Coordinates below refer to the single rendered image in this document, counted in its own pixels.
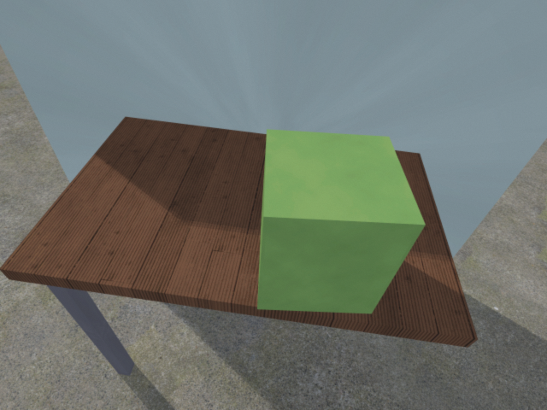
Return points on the carton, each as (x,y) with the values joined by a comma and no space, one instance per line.
(338,220)

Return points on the table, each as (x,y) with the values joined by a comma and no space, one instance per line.
(170,212)

